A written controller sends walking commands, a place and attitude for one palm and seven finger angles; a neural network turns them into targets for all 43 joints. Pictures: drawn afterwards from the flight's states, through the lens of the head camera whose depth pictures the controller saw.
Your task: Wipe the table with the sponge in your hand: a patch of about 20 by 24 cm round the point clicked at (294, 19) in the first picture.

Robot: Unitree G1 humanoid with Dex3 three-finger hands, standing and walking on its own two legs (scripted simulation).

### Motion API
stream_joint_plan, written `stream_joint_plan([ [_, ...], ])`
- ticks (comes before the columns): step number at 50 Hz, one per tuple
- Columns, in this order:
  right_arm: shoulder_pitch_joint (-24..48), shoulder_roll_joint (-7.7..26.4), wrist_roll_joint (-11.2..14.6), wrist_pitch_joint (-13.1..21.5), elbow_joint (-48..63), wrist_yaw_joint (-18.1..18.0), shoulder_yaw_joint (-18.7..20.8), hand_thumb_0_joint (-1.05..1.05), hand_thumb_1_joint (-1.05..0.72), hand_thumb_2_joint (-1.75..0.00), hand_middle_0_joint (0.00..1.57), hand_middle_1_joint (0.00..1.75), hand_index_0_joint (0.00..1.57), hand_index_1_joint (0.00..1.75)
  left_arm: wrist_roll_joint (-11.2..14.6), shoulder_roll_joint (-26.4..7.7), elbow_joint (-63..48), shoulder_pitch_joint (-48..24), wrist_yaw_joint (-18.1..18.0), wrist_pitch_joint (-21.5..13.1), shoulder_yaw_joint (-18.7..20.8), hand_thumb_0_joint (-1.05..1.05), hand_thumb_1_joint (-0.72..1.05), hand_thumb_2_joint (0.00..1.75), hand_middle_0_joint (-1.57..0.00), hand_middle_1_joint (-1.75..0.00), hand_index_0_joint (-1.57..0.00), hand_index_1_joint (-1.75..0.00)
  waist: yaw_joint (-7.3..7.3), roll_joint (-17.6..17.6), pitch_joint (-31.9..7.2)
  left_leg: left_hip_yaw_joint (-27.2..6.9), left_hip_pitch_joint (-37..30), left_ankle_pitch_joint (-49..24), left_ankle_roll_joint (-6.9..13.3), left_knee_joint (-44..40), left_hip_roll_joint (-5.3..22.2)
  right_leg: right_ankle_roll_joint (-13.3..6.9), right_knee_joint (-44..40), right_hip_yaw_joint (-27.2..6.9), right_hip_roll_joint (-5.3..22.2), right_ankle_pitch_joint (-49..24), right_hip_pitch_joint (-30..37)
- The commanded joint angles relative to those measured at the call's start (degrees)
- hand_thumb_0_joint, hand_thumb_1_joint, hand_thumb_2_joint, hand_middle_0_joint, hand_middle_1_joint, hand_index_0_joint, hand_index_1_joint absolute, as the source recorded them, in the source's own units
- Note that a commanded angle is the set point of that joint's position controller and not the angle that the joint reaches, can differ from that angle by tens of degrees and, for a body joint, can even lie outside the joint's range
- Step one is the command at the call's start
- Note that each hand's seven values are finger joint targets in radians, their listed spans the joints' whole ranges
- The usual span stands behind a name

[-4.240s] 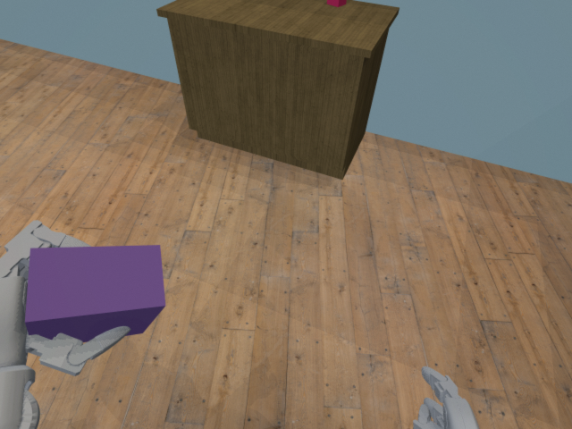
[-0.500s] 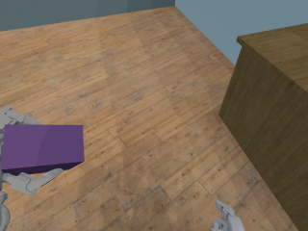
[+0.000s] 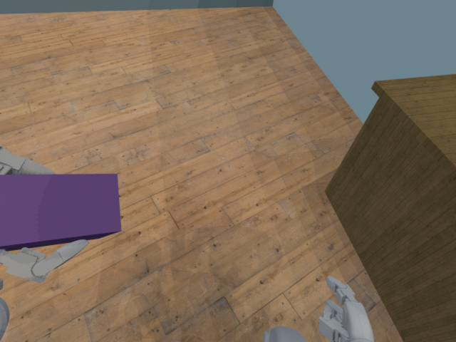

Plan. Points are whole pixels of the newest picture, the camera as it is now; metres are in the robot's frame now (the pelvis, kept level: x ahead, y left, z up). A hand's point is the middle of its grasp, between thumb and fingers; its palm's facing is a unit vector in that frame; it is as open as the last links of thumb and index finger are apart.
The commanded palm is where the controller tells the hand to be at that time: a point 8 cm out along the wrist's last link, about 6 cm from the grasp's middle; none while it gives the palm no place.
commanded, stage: walk to a spot facing it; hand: left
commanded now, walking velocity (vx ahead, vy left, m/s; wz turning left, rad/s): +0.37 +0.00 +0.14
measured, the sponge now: (73, 212) +0.24 +0.21 +0.17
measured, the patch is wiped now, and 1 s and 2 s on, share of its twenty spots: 0.00 0.00 0.00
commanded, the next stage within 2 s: turn to face it in 0.56 s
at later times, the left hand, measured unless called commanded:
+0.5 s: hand (79, 174) +0.28 +0.22 +0.18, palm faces +0.50 -0.74 -0.45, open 10.8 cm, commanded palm +0.22 +0.26 +0.18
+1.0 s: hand (109, 147) +0.35 +0.20 +0.17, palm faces +0.62 -0.68 -0.40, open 10.8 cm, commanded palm +0.29 +0.23 +0.18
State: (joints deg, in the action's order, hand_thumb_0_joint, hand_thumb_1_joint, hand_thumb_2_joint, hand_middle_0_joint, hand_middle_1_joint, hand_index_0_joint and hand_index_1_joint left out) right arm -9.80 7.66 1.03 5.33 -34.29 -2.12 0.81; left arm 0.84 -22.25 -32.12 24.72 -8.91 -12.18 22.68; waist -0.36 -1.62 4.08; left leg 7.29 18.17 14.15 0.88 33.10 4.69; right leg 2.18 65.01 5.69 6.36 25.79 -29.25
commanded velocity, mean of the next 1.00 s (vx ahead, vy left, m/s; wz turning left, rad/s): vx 0.17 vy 0.00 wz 0.07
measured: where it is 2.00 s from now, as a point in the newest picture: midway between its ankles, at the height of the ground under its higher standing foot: outside the picture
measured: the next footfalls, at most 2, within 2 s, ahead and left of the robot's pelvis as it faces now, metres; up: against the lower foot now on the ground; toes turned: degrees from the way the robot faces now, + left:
right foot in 0.18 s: +0.15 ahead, -0.16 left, +0.00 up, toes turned -8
left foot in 0.54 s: +0.20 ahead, +0.11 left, +0.00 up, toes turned +21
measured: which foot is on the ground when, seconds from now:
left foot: down 0.00-0.18, up 0.20-0.52, down 0.54-0.86, up 0.88-1.00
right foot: up 0.00-0.16, down 0.18-0.54, up 0.56-0.84, down 0.86-1.00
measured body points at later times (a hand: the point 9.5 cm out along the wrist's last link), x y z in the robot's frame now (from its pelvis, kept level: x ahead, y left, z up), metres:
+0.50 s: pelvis +0.11 -0.04 +0.00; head +0.16 -0.03 +0.45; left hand +0.25 +0.26 +0.21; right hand +0.31 -0.29 -0.07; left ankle +0.15 +0.10 -0.71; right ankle +0.12 -0.15 -0.73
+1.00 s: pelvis +0.19 -0.08 +0.00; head +0.21 -0.10 +0.45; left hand +0.31 +0.24 +0.19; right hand +0.42 -0.23 -0.10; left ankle +0.14 +0.06 -0.67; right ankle +0.26 -0.15 -0.73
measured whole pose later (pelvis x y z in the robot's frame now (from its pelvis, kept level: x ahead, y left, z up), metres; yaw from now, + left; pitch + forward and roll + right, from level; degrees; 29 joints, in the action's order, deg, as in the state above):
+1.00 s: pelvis +0.19 -0.08 +0.00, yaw +12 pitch -2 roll +2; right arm -6.5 10.3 0.0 3.6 -37.4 -2.6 -2.0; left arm 1.0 -16.9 -23.6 21.7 -8.0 -9.6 18.9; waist 3.7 1.8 3.8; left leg 2.8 23.6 27.1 -3.6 58.8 2.7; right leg -3.4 35.0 5.6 2.3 13.6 -19.6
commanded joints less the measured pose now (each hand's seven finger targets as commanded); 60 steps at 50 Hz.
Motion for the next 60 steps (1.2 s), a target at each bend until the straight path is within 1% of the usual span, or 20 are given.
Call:
stream_joint_plan([
  [1,2.21,9.65,-0.57,4.18,7.44,-0.6,2.5,0.0,-0.9,-0.9,0.2,0.3,0.2,0.3,1.3,-6.62,-15.29,2.5,-0.57,-4.78,4.33,0.0,0.1,1.3,-1.2,-1.6,-1.2,-1.6,0.84,16.81,-9.19,-10.5,-4.56,-4.69,8.59,-17.55,12.2,0.88,-13.97,2.13,0.29,-5.79,3.2],
  [7,2.36,8.87,-0.62,2.56,6.31,-2.36,1.61,0.0,-0.9,-0.9,0.2,0.3,0.2,0.3,0.81,-6.53,-5.64,-3.12,-0.46,-2.6,3.75,0.0,0.1,1.3,-1.2,-1.6,-1.2,-1.6,1.07,9.26,-8.66,-5.97,0.81,9.04,4.44,-5.68,8.37,0.85,-35.91,6.65,-3.62,-8.3,20.84],
  [8,1.95,8.08,-0.4,2.1,6.37,-2.46,1.38,0.0,-0.9,-0.9,0.2,0.3,0.2,0.3,0.35,-6.56,-4.91,-4.42,-0.47,-1.85,3.03,0.0,0.1,1.3,-1.2,-1.6,-1.2,-1.6,1.23,2.03,-9.16,-2.69,5.12,11.82,2.97,5.71,4.43,-1.36,-40.68,0.42,0.61,-4.93,24.53],
  [9,2.52,6.55,-0.46,1.53,6.95,-2.32,0.78,0.0,-0.9,-0.9,0.2,0.3,0.2,0.3,-0.24,-9.79,-5.15,-6.26,-0.72,-1.43,3.92,0.0,0.1,1.3,-1.2,-1.6,-1.2,-1.6,1.57,-14.09,-8.96,0.82,17.97,17.42,0.53,23.29,-1.94,-7.2,-48.1,-21.33,14.14,-1.18,30.14],
  [10,5.49,8.23,-0.8,2.17,7.73,-2.29,0.75,0.0,-0.9,-0.9,0.2,0.3,0.2,0.3,0.54,-12.52,-5.31,-7.32,-1.12,-1.13,6.5,0.0,0.1,1.3,-1.2,-1.6,-1.2,-1.6,3.06,-16.96,-8.07,-5.14,23.99,19.36,-0.44,35.58,-3.17,-12.0,-52.72,-34.07,22.4,-1.2,29.28],
  [17,5.29,8.87,-0.99,0.05,7.24,-1.52,1.25,0.0,-0.9,-0.9,0.2,0.3,0.2,0.3,0.7,-10.12,-11.86,-1.14,-1.11,-2.93,6.42,0.0,0.1,1.3,-1.2,-1.6,-1.2,-1.6,1.27,-5.67,-6.53,-3.2,14.38,7.11,-2.47,24.67,1.98,-9.03,-48.62,-3.08,16.27,-18.03,21.61],
  [24,1.27,8.48,-1.33,0.2,10.7,-1.66,2.88,0.0,-0.9,-0.9,0.2,0.3,0.2,0.3,1.41,-8.88,-16.74,2.12,-3.36,-2.34,6.68,0.0,0.1,1.3,-1.2,-1.6,-1.2,-1.6,1.05,-5.24,-10.82,5.31,0.04,2.28,-2.09,-0.8,-2.73,-6.76,-35.66,3.33,14.87,-25.3,23.75],
  [26,-0.79,10.03,-0.97,0.44,10.81,-2.32,3.91,0.0,-0.9,-0.9,0.2,0.3,0.2,0.3,1.49,-9.06,-17.22,0.59,-3.5,-3.32,6.78,0.0,0.1,1.3,-1.2,-1.6,-1.2,-1.6,-1.55,7.61,-14.55,-1.57,-16.49,-2.02,1.44,-7.34,-0.38,-2.19,-13.37,7.1,9.2,-24.58,11.97],
  [27,0.46,11.39,-0.92,0.85,11.17,-2.04,4.19,0.0,-0.9,-0.9,0.2,0.3,0.2,0.3,1.78,-8.26,-18.27,0.5,-3.29,-4.62,6.35,0.0,0.1,1.3,-1.2,-1.6,-1.2,-1.6,-1.07,24.22,-14.64,-25.48,-23.15,-22.27,10.06,-10.5,14.88,1.69,2.61,6.44,-0.27,4.02,-2.16],
  [28,0.43,11.21,-0.66,1.79,10.67,-1.23,3.8,0.0,-0.9,-0.9,0.2,0.3,0.2,0.3,0.66,-9.97,-17.39,-2.28,-2.78,-5.96,6.11,0.0,0.1,1.3,-1.2,-1.6,-1.2,-1.6,-0.81,22.1,-13.56,-39.44,-22.83,-29.97,14.71,-12.15,21.35,0.55,10.06,-0.28,-1.56,13.18,-8.17],
  [30,1.08,12.11,0.2,1.46,9.04,-0.78,4.85,0.0,-0.9,-0.9,0.2,0.3,0.2,0.3,0.57,-11.61,-14.41,-0.27,-1.25,-4.91,8.8,0.0,0.1,1.3,-1.2,-1.6,-1.2,-1.6,-0.9,15.57,-12.48,-33.69,-19.8,-21.76,15.74,-10.52,19.6,1.24,12.06,-5.59,1.38,8.13,-13.23],
  [35,1.8,9.87,0.02,3.19,8.29,0.06,3.05,0.0,-0.9,-0.9,0.2,0.3,0.2,0.3,1.85,-8.09,-19.94,4.72,-0.54,-4.99,6.53,0.0,0.1,1.3,-1.2,-1.6,-1.2,-1.6,0.53,18.4,-12.04,-13.23,-5.89,-17.39,9.06,-12.34,10.75,1.48,-10.59,0.7,-0.79,-2.8,2.97],
  [41,2.45,9.13,-0.24,2.75,6.98,-1.67,1.14,0.0,-0.9,-0.9,0.2,0.3,0.2,0.3,0.82,-6.77,-7.65,-3.94,-0.88,-2.85,3.96,0.0,0.1,1.3,-1.2,-1.6,-1.2,-1.6,0.62,9.47,-10.6,-2.99,-2.04,-0.6,1.92,-3.29,9.0,0.89,-36.62,4.17,-5.34,-11.85,19.11],
  [42,2.06,8.74,-0.49,2.4,6.57,-1.8,0.97,0.0,-0.9,-0.9,0.2,0.3,0.2,0.3,0.25,-7.47,-5.83,-7.6,-0.87,-2.39,3.54,0.0,0.1,1.3,-1.2,-1.6,-1.2,-1.6,-0.02,2.11,-9.58,-0.82,0.13,6.57,0.08,3.33,6.1,-0.91,-40.68,-1.66,-1.57,-14.64,19.59],
  [44,3.56,8.44,-0.75,2.7,7.54,-1.88,0.88,0.0,-0.9,-0.9,0.2,0.3,0.2,0.3,0.85,-9.13,-3.04,-10.73,-0.58,-0.54,3.47,0.0,0.1,1.3,-1.2,-1.6,-1.2,-1.6,1.08,-18.81,-7.77,-1.33,11.04,19.97,-3.29,23.43,-3.21,-9.53,-48.23,-30.27,13.49,-25.54,18.68],
  [45,4.15,8.91,-1.01,2.68,6.86,-1.68,0.89,0.0,-0.9,-0.9,0.2,0.3,0.2,0.3,0.79,-9.18,-1.92,-10.8,-0.54,-0.34,3.38,0.0,0.1,1.3,-1.2,-1.6,-1.2,-1.6,0.99,-18.05,-7.07,-5.87,11.94,17.29,-3.58,29.94,-1.9,-10.7,-49.81,-32.57,14.4,-26.27,18.36],
  [49,6.87,7.57,-1.43,0.63,6.77,-1.38,-0.55,0.0,-0.9,-0.9,0.2,0.3,0.2,0.3,1.08,-9.05,-7.14,-7.91,-0.38,-2.0,3.92,0.0,0.1,1.3,-1.2,-1.6,-1.2,-1.6,1.39,-5.91,-10.93,-5.07,6.76,13.09,-4.58,25.52,-1.24,-10.64,-43.91,-18.15,9.46,-34.29,17.66],
  [57,4.42,9.29,-0.92,-1.8,10.93,0.08,1.01,0.0,-0.9,-0.9,0.2,0.3,0.2,0.3,1.82,-9.75,-13.48,1.1,-1.13,-2.42,7.39,0.0,0.1,1.3,-1.2,-1.6,-1.2,-1.6,2.15,-2.34,-15.28,-3.27,-4.01,6.66,-3.78,-3.68,-2.17,-9.96,-43.62,-23.02,6.96,-21.33,17.19],
  [59,3.67,10.39,-0.56,-2.23,11.76,-0.26,1.74,0.0,-0.9,-0.9,0.2,0.3,0.2,0.3,1.87,-9.28,-13.42,0.29,-0.89,-2.76,6.79,0.0,0.1,1.3,-1.2,-1.6,-1.2,-1.6,1.36,2.32,-14.54,-4.88,-11.74,-0.13,-2.23,-12.25,2.67,-6.19,-37.37,-19.76,2.1,-18.38,12.19],
  [60,4.27,12.12,-0.37,-2.15,12.57,-0.48,2.53,0.0,-0.9,-0.9,0.2,0.3,0.2,0.3,1.7,-9.55,-13.99,-1.01,-0.61,-3.2,7.02,0.0,0.1,1.3,-1.2,-1.6,-1.2,-1.6,1.68,9.89,-12.49,-12.69,-13.76,-6.23,1.08,-14.46,10.89,-3.57,-30.86,-15.86,-3.18,-13.56,5.7],
])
